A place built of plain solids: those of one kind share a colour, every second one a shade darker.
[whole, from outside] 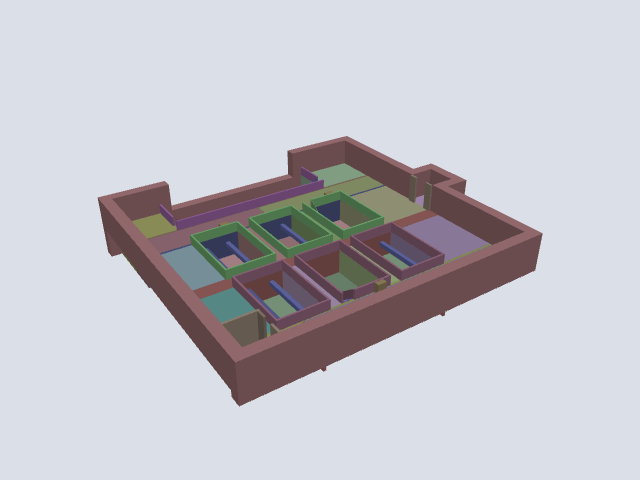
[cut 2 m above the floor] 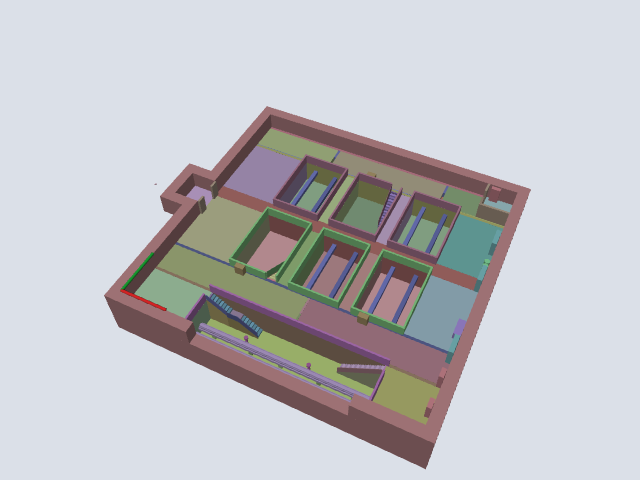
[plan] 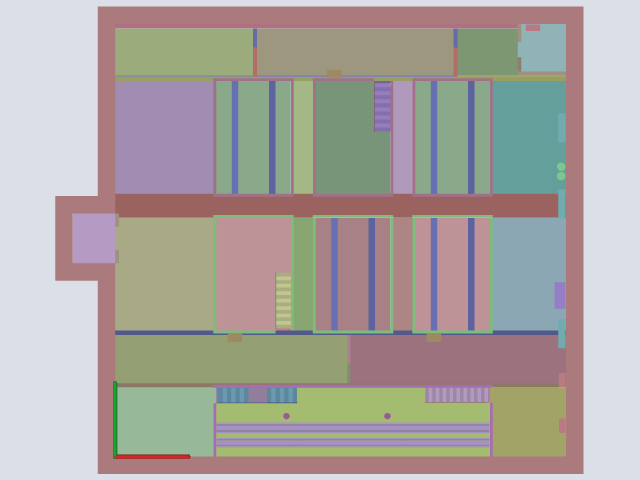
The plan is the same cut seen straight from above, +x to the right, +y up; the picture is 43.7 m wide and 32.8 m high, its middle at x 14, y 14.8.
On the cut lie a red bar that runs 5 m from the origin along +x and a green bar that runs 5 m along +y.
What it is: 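A filter house of a town's waterworks, its filters drained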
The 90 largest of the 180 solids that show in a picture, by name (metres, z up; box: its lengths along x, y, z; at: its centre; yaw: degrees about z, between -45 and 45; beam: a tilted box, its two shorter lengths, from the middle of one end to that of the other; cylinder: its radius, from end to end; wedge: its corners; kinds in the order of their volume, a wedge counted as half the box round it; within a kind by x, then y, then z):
{
 "wall_brick_1": {"box": [1.2, 5.8, 3.6], "at": [-3.49, 14.91, 1.4]},
 "wall_brick_2": {"box": [4.1, 1.2, 3.6], "at": [-2.04, 12.61, 1.4]},
 "wall_brick_3": {"box": [4.1, 1.2, 3.6], "at": [-2.04, 17.21, 1.4]},
 "wall_brick_4": {"box": [1.2, 14.4, 3.6], "at": [-0.59, 6.01, 1.4]},
 "wall_brick_5": {"box": [1.2, 14.15, 3.6], "at": [-0.59, 23.69, 1.4]},
 "wall_brick_6": {"box": [9.3, 1.2, 6.84], "at": [3.46, -0.59, -0.22]},
 "wall_brick_7": {"box": [33.2, 1.2, 4.25], "at": [15.41, 30.16, 1.07]},
 "wall_brick_8": {"box": [21.1, 1.2, 3.6], "at": [16.26, -0.59, -1.84]},
 "wall_brick_9": {"box": [7.6, 1.2, 6.84], "at": [28.21, -0.59, -0.22]},
 "wall_brick_10": {"box": [1.2, 31.95, 3.6], "at": [31.41, 14.79, 1.4]},
 "floor_hall2a_tile_1": {"box": [15.85, 3.3, 3.64], "at": [7.94, 6.66, -1.82]},
 "floor_hall2b_tile_1": {"box": [14.75, 3.3, 3.64], "at": [23.44, 6.66, -1.82]},
 "floor_hall4a_tile_1": {"box": [6.9, 7.7, 3.1], "at": [3.46, 12.46, -1.55]},
 "floor_hall6a_tile_1": {"box": [6.9, 7.7, 3.1], "at": [3.46, 21.81, -1.55]},
 "floor_hall5a_tile_1": {"box": [30.8, 1.65, 3.1], "at": [15.41, 17.14, -1.55]},
 "floor_hall4d_tile_1": {"box": [5.2, 7.7, 3.1], "at": [28.21, 12.46, -1.55]},
 "floor_hall6d_tile_1": {"box": [5.2, 7.7, 3.1], "at": [28.21, 21.81, -1.55]},
 "floor_hall0a_tile_1": {"box": [6.9, 4.7, 3.64], "at": [3.46, 2.36, -1.82]},
 "floor_hall0b_tile_1": {"box": [5.2, 4.7, 3.64], "at": [28.21, 2.36, -1.82]},
 "floor_basinn_concrete_1": {"box": [5.1, 7.7, 0.4], "at": [9.46, 21.81, -2.9]},
 "floor_basinn_concrete_2": {"box": [5.1, 7.7, 0.4], "at": [16.26, 21.81, -2.9]},
 "floor_basinn_concrete_3": {"box": [5.1, 7.7, 0.4], "at": [23.06, 21.81, -2.9]},
 "floor_basins_gravel_1": {"box": [5.1, 7.7, 0.4], "at": [9.46, 12.46, -2.9]},
 "floor_basins_gravel_2": {"box": [5.1, 7.7, 0.4], "at": [16.26, 12.46, -2.9]},
 "floor_basins_gravel_3": {"box": [5.1, 7.7, 0.4], "at": [23.06, 12.46, -2.9]},
 "floor_hall9b_tile_1": {"box": [13.43, 3.2, 1.05], "at": [16.41, 27.66, -0.53]},
 "floor_hall4b_tile_1": {"box": [1.7, 7.7, 3.1], "at": [12.86, 12.46, -1.55]},
 "floor_hall4c_tile_1": {"box": [1.7, 7.7, 3.1], "at": [19.66, 12.46, -1.55]},
 "floor_hall6b_tile_1": {"box": [1.7, 7.7, 3.1], "at": [12.86, 21.81, -1.55]},
 "floor_hall6c_tile_1": {"box": [1.7, 7.7, 3.1], "at": [19.66, 21.81, -1.55]},
 "floor_aisle_concrete_1": {"box": [18.7, 4.7, 0.4], "at": [16.26, 2.36, -3.44]},
 "floor_hall1a_tile_1": {"box": [30.8, 0.3, 3.64], "at": [15.41, 4.86, -1.82]},
 "floor_hall9a_tile_1": {"box": [9.41, 3.2, 1.0], "at": [4.72, 27.66, -0.5]},
 "floor_hall3a_tile_1": {"box": [30.8, 0.3, 3.1], "at": [15.41, 8.46, -1.55]},
 "floor_hall7a_tile_1": {"box": [30.8, 0.3, 3.1], "at": [15.41, 25.81, -1.55]},
 "rail_basinn_1": {"box": [0.2, 7.7, 1.1], "at": [6.81, 21.81, 0.55]},
 "rail_basinn_2": {"box": [5.5, 0.2, 1.1], "at": [9.46, 17.86, 0.55]},
 "rail_basinn_3": {"box": [5.5, 0.2, 1.1], "at": [9.46, 25.76, 0.55]},
 "rail_basinn_4": {"box": [0.2, 7.7, 1.1], "at": [12.11, 21.81, 0.55]},
 "rail_basinn_5": {"box": [0.2, 7.7, 1.1], "at": [13.61, 21.81, 0.55]},
 "rail_basinn_6": {"box": [5.5, 0.2, 1.1], "at": [16.26, 17.86, 0.55]},
 "rail_basinn_7": {"box": [0.2, 7.7, 1.1], "at": [18.91, 21.81, 0.55]},
 "rail_basinn_8": {"box": [0.2, 7.7, 1.1], "at": [20.41, 21.81, 0.55]},
 "rail_basinn_9": {"box": [5.5, 0.2, 1.1], "at": [23.06, 17.86, 0.55]},
 "rail_basinn_10": {"box": [5.5, 0.2, 1.1], "at": [23.06, 25.76, 0.55]},
 "rail_basinn_11": {"box": [0.2, 7.7, 1.1], "at": [25.71, 21.81, 0.55]},
 "rail_basins_1": {"box": [0.2, 7.7, 1.1], "at": [6.81, 12.46, 0.55]},
 "rail_basins_2": {"box": [5.5, 0.2, 1.1], "at": [9.46, 16.41, 0.55]},
 "rail_basins_3": {"box": [0.2, 7.7, 1.1], "at": [12.11, 12.46, 0.55]},
 "rail_basins_4": {"box": [0.2, 7.7, 1.1], "at": [13.61, 12.46, 0.55]},
 "rail_basins_5": {"box": [5.5, 0.2, 1.1], "at": [16.26, 8.51, 0.55]},
 "rail_basins_6": {"box": [5.5, 0.2, 1.1], "at": [16.26, 16.41, 0.55]},
 "rail_basins_7": {"box": [0.2, 7.7, 1.1], "at": [18.91, 12.46, 0.55]},
 "rail_basins_8": {"box": [0.2, 7.7, 1.1], "at": [20.41, 12.46, 0.55]},
 "rail_basins_9": {"box": [5.5, 0.2, 1.1], "at": [23.06, 8.51, 0.55]},
 "rail_basins_10": {"box": [5.5, 0.2, 1.1], "at": [23.06, 16.41, 0.55]},
 "rail_basins_11": {"box": [0.2, 7.7, 1.1], "at": [25.71, 12.46, 0.55]},
 "launder_concrete_1": {"box": [0.45, 7.7, 0.5], "at": [8.19, 21.81, -1.05]},
 "launder_concrete_2": {"box": [0.45, 7.7, 0.5], "at": [10.74, 21.81, -1.05]},
 "launder_concrete_3": {"box": [0.45, 7.7, 0.5], "at": [14.99, 12.46, -1.05]},
 "launder_concrete_4": {"box": [0.45, 7.7, 0.5], "at": [17.54, 12.46, -1.05]},
 "launder_concrete_5": {"box": [0.45, 7.7, 0.5], "at": [21.79, 12.46, -1.15]},
 "launder_concrete_6": {"box": [0.45, 7.7, 0.5], "at": [21.79, 21.81, -1.0]},
 "launder_concrete_7": {"box": [0.45, 7.7, 0.5], "at": [24.34, 12.46, -1.15]},
 "launder_concrete_8": {"box": [0.45, 7.7, 0.5], "at": [24.34, 21.81, -1.0]},
 "floor_hall9c_tile_1": {"box": [4.11, 3.2, 1.05], "at": [25.46, 27.66, -0.53]},
 "pipe_main_metal_1": {"box": [18.66, 0.11, 0.5], "at": [16.26, 0.76, -2.5]},
 "pipe_main_metal_2": {"box": [18.66, 0.28, 0.68], "at": [16.26, 0.95, -2.5]},
 "pipe_main_metal_3": {"box": [18.66, 0.12, 0.55], "at": [16.26, 1.75, -2.32]},
 "pipe_main_metal_4": {"box": [18.66, 0.3, 0.74], "at": [16.26, 1.96, -2.32]},
 "pipe_main_metal_5": {"box": [18.66, 0.12, 0.55], "at": [16.26, 2.17, -2.32]},
 "floor_hall10a_tile_1": {"box": [27.5, 0.3, 1.05], "at": [13.76, 29.41, -0.53]},
 "shelf_1": {"box": [0.5, 2.0, 1.99], "at": [30.52, 8.41, 0.99]},
 "shelf_2": {"box": [0.5, 2.0, 1.98], "at": [30.52, 17.27, 0.99]},
 "shelf_3": {"box": [0.5, 2.0, 1.91], "at": [30.52, 22.47, 0.96]},
 "wall_concrete_1": {"box": [0.25, 1.23, 3.6], "at": [27.64, 26.67, 1.4]},
 "wall_concrete_2": {"box": [0.25, 1.23, 3.6], "at": [27.64, 28.95, 1.4]},
 "wall_concrete_3": {"box": [3.3, 0.25, 3.6], "at": [29.16, 26.19, 1.4]},
 "floor_room_lino_1": {"box": [3.3, 3.5, 0.4], "at": [29.16, 27.81, -0.2]},
 "floor_drainn_concrete_1": {"box": [0.27, 3.3, 2.5], "at": [9.56, 27.61, -1.85]},
 "floor_drainn_concrete_2": {"box": [0.28, 3.3, 2.45], "at": [23.26, 27.61, -1.88]},
 "rail_aisle_1": {"box": [19.1, 0.2, 1.1], "at": [16.26, 4.81, 0.55]},
 "floor_hall8b_tile_1": {"box": [13.43, 0.1, 3.1], "at": [16.41, 26.01, -1.55]},
 "floor_lobby_tile_1": {"box": [2.9, 3.4, 0.4], "at": [-1.44, 14.91, -0.2]},
 "floor_hall8a_tile_1": {"box": [9.41, 0.1, 3.1], "at": [4.72, 26.01, -1.55]},
 "step_aislea_1": {"box": [0.38, 1.02, 3.09], "at": [7.16, 4.2, -1.75]},
 "step_aislea_2": {"box": [0.38, 1.03, 2.88], "at": [7.45, 4.2, -1.85]},
 "floor_hall8c_tile_1": {"box": [7.41, 0.1, 3.1], "at": [27.11, 26.01, -1.55]},
 "floor_aislea_l1a_1": {"box": [1.3, 1.03, 1.67], "at": [9.73, 4.2, -2.46]},
 "bench_1": {"box": [0.75, 1.8, 0.91], "at": [30.4, 11.01, 0.45]}
}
